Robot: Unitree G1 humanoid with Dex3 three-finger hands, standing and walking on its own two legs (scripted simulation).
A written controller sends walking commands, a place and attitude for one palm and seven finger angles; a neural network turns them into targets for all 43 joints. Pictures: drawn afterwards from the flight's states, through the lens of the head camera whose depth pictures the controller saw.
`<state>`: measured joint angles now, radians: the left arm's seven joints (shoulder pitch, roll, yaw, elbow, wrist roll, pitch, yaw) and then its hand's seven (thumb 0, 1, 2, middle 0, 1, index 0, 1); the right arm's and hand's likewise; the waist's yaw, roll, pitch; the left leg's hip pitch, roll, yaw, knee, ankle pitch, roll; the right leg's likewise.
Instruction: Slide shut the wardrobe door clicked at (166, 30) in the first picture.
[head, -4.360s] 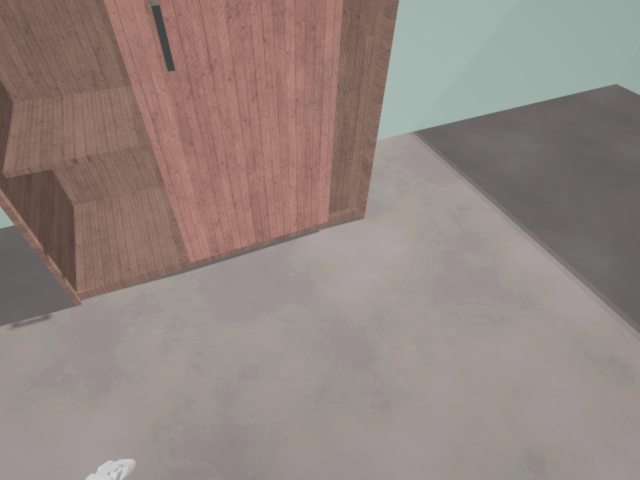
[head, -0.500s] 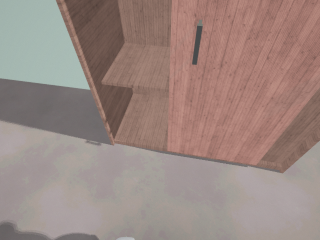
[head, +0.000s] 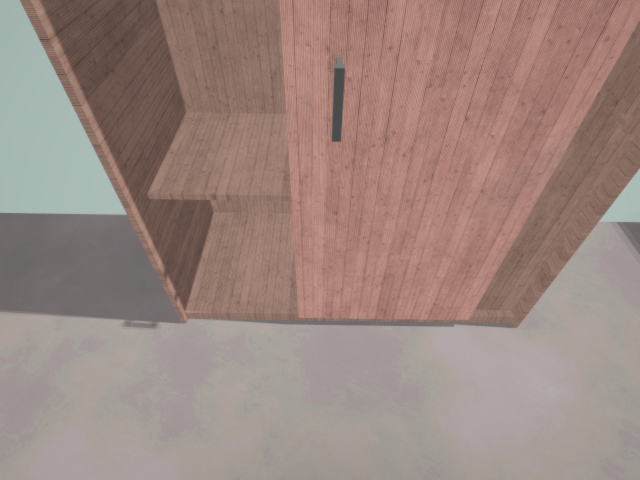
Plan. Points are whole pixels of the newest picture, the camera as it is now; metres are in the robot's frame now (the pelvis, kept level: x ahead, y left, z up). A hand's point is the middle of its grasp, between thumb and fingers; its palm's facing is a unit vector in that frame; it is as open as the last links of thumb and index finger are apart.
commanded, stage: take the last steps up to it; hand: right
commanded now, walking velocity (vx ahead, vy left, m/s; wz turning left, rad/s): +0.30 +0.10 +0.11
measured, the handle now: (337, 100) +0.74 -0.01 +0.11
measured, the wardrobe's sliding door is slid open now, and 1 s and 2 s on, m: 0.41 0.41 0.41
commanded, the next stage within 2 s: come to a stop and stand still in 0.54 s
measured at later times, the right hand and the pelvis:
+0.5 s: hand (407, 400) +0.29 -0.14 -0.19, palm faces -0.09 +0.97 -0.22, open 7.4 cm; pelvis +0.17 +0.05 -0.03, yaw +5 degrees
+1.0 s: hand (389, 379) +0.33 -0.11 -0.19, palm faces -0.01 +0.98 -0.20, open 7.3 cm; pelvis +0.28 +0.07 -0.01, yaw +6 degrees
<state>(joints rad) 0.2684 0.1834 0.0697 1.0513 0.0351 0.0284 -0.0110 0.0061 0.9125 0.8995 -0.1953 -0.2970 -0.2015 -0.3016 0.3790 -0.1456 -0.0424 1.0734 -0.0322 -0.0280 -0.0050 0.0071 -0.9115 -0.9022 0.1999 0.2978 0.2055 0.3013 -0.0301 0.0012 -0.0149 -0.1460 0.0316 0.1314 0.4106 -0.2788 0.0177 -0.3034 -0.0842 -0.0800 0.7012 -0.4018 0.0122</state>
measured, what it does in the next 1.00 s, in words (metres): walks ahead: right foot, then left foot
